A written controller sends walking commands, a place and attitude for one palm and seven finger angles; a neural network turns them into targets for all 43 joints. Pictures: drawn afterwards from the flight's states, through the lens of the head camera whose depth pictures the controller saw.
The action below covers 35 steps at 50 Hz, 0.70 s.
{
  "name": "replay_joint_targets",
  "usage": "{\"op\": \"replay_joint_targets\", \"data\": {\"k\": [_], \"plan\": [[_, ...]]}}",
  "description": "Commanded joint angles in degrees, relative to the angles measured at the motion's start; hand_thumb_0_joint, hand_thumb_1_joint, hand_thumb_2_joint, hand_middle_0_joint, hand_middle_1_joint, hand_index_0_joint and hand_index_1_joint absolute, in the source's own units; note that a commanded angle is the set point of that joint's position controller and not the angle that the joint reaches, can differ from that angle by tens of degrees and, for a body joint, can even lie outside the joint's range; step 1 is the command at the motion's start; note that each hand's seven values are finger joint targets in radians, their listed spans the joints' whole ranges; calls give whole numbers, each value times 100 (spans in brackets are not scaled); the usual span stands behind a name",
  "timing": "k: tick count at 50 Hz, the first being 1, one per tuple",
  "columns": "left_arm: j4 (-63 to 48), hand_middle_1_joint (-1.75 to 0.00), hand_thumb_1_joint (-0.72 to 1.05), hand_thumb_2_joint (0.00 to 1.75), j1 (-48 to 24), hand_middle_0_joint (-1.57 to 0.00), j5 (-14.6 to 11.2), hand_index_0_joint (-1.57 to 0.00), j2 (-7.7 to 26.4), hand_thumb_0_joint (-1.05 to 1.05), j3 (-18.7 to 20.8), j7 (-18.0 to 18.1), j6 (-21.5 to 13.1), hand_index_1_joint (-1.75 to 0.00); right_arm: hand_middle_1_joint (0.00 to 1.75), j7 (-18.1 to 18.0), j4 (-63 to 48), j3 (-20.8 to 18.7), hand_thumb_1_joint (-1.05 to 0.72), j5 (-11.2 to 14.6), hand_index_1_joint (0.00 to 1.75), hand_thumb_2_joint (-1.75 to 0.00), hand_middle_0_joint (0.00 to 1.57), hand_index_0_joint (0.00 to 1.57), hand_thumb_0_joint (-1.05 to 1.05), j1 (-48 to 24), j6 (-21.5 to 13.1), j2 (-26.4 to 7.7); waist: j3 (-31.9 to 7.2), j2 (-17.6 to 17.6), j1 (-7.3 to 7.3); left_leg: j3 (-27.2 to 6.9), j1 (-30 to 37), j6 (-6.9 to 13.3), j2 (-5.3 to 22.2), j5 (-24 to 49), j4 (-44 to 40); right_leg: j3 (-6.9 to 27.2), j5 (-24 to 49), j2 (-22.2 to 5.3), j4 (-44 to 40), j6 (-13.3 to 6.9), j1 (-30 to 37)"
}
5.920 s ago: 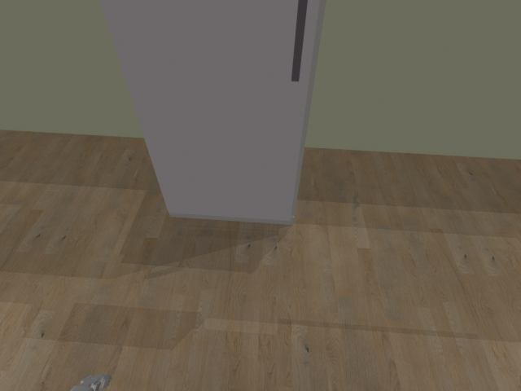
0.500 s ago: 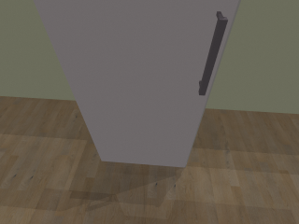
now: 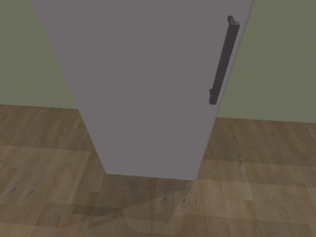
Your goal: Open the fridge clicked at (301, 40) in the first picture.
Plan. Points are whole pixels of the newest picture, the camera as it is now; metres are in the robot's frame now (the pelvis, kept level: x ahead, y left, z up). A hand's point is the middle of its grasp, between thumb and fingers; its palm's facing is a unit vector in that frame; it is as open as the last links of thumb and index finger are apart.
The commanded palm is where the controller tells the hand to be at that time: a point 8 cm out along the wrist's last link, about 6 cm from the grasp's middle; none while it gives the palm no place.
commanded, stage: shuffle to correct the standing spot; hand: right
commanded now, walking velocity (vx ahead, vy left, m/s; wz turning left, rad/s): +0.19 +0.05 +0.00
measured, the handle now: (220, 65) +0.55 -0.15 +0.17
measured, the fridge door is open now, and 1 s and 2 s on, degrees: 0 0 0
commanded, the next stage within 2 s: come to a stop and stand still in 0.16 s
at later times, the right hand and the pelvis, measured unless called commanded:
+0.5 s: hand out of the picture +0.09 -0.16 -0.18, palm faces +0.06 +0.98 -0.20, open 7.3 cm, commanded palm none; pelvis +0.09 +0.01 -0.01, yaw -1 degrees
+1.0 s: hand out of the picture +0.10 -0.18 -0.16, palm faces +0.03 +0.96 -0.27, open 7.4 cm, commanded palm none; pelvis +0.05 +0.01 -0.01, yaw +0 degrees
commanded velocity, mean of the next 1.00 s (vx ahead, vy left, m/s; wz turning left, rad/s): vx -0.02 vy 0.01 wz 0.00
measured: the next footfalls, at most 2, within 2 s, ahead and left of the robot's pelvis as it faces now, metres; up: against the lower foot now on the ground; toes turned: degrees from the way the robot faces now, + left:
none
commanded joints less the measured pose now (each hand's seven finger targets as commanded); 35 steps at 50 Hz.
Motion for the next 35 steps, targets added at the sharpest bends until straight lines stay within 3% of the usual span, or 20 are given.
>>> {"op": "replay_joint_targets", "data": {"k": [1, 9, 11, 12, 13, 14, 15, 16, 18, 19, 20, 21, 23, 24, 27, 29, 31, 32, 33, 35], "plan": [[-239, -30, 90, 90, 350, -20, 4, -20, 613, 0, 153, 19, -27, -30, 30, 35, -244, -122, -90, -3, 30, -90, 20, 20, 0, 543, -64, -414, 808, -223, -53, -257, -206, 326, 8, -1547, -470, 647, -2004, -449, -1031, -282, -978], [-334, -30, 90, 90, 476, -20, -13, -20, 288, 0, 100, -9, -147, -30, 30, 38, -198, -266, -90, 45, 30, -90, 20, 20, 0, 847, -158, -645, 722, 553, -12, -938, -125, 731, 527, -1813, -905, -130, -792, -11, 418, -198, -938], [-277, -30, 90, 90, 631, -20, -23, -20, 291, 0, 90, -8, -221, -30, 30, 49, -208, -277, -90, 48, 30, -90, 20, 20, 0, 770, -181, -610, 575, 287, 91, -649, -238, 694, 419, -1165, -487, -83, -386, -96, 207, -212, -527], [-197, -30, 90, 90, 845, -20, -25, -20, 387, 0, 101, 8, -259, -30, 30, 64, -237, -264, -90, 50, 30, -90, 20, 20, 0, 662, -187, -523, 459, -148, 180, -292, -418, 582, 210, -779, -9, 163, 12, -298, -102, -276, -105], [-34, -30, 90, 90, 1137, -20, -17, -20, 590, 0, 151, 38, -288, -30, 30, 78, -292, -233, -90, 40, 30, -90, 20, 20, 0, 505, -189, -380, 394, -862, 285, 193, -809, 415, -123, -467, 794, 800, 520, -767, -451, -465, 361], [76, -30, 90, 90, 1427, -20, -4, -20, 812, 0, 194, 90, -274, -30, 30, 67, -414, -178, -90, 13, 30, -90, 20, 20, 0, 276, -190, -209, 521, -1549, 379, 587, -1373, 266, -359, -633, 1529, 1419, 1568, -1296, -768, -768, 754], [115, -30, 90, 90, 1439, -20, 29, -20, 756, 0, 153, 149, -253, -30, 30, 45, -503, -137, -90, 13, 30, -90, 20, 20, 0, 60, -201, -151, 700, -1672, 379, 514, -1867, 248, -325, -1408, 1760, 1672, 3160, -1556, -757, -1039, 1078], [102, -30, 90, 90, 1342, -20, 47, -20, 703, 0, 113, 184, -233, -30, 30, 43, -505, -138, -90, 41, 30, -90, 20, 20, 0, -86, -190, -158, 804, -1388, 356, 389, -1745, 283, -208, -1712, 1669, 1506, 4191, -1594, -624, -1092, 962], [2, -30, 90, 90, 850, -20, 5, -20, 705, 0, 69, 240, -206, -30, 30, 53, -330, -169, -90, 96, 30, -90, 20, 20, 0, 280, -190, -90, 537, -1109, 20, 384, -512, 259, -134, -625, 257, 726, 4936, -1122, -47, -698, 630], [-62, -30, 90, 90, 652, -20, -55, -20, 618, 0, 69, 263, -213, -30, 30, 38, -132, -204, -90, 99, 30, -90, 20, 20, 0, 782, -214, -229, 175, -653, -179, 215, 552, 266, -68, 1419, -204, 343, 4739, -767, 518, -409, 261], [-186, -30, 90, 90, 581, -20, -125, -20, 490, 0, 64, 257, -233, -30, 30, -24, 7, -232, -90, 103, 30, -90, 20, 20, 0, 1128, -246, -525, -289, -116, -220, -188, 1503, 379, 390, 3748, 64, 107, 3502, -490, 741, -158, -361], [-187, -30, 90, 90, 524, -20, -158, -20, 377, 0, 83, 239, -208, -30, 30, -56, 43, -222, -90, 113, 30, -90, 20, 20, 0, 1090, -221, -681, -374, 132, -174, -368, 1660, 610, 932, 4999, 192, -4, 1731, -245, 744, -19, -558], [-231, -30, 90, 90, 331, -20, -163, -20, 170, 0, 134, 233, -73, -30, 30, -117, -11, -221, -90, 74, 30, -90, 20, 20, 0, 838, -170, -734, -192, 1111, -162, -448, 1606, 951, 1314, 6298, 106, -117, -997, -49, 1160, 67, -962], [-254, -30, 90, 90, 264, -20, -163, -20, 79, 0, 149, 232, -25, -30, 30, -146, -39, -197, -90, 42, 30, -90, 20, 20, 0, 707, -125, -716, -53, 1208, -154, -428, 1479, 1030, 1396, 6492, 119, -111, -1344, -67, 1204, 62, -1041], [-211, -30, 90, 90, 322, -20, -145, -20, 79, 0, 189, 197, 27, -30, 30, -181, -280, -243, -90, 49, 30, -90, 20, 20, 0, 247, -33, -756, -175, 829, 18, -316, 1180, 926, 1191, 5572, 428, -186, -304, -51, 305, 50, -617], [-183, -30, 90, 90, 405, -20, -93, -20, 335, 0, 256, 197, 13, -30, 30, -163, -532, -239, -90, 96, 30, -90, 20, 20, 0, 0, 33, -643, -457, 14, 86, 10, 326, 477, 623, 3521, 675, -19, 2885, -518, -113, -109, 585], [-216, -30, 90, 90, 335, -20, -50, -20, 707, 0, 304, 199, 14, -30, 30, -156, -729, -228, -90, 86, 30, -90, 20, 20, 0, -292, 77, -469, -197, -1191, 129, 291, -161, 118, 18, 301, 1237, 618, 5060, -1286, -313, -633, 589], [-255, -30, 90, 90, 149, -20, -29, -20, 741, 0, 284, 203, 11, -30, 30, -150, -752, -246, -90, 97, 30, -90, 20, 20, 0, -380, 123, -453, 84, -1338, 90, 142, -331, 127, -120, -1160, 1586, 864, 5157, -1470, -539, -912, 369], [-330, -30, 90, 90, -27, -20, 2, -20, 760, 0, 277, 202, 6, -30, 30, -136, -733, -250, -90, 103, 30, -90, 20, 20, 0, -362, 156, -412, 161, -1272, 30, 2, -333, 171, -116, -1606, 1612, 909, 4741, -1508, -623, -1048, 233], [-433, -30, 90, 90, -271, -20, 5, -20, 815, 0, 285, 190, -6, -30, 30, -100, -651, -216, -90, 60, 30, -90, 20, 20, 0, -135, 115, -341, -26, -939, -120, 49, -105, 183, -92, -970, 829, 719, 4338, -1307, -358, -942, 425]]}}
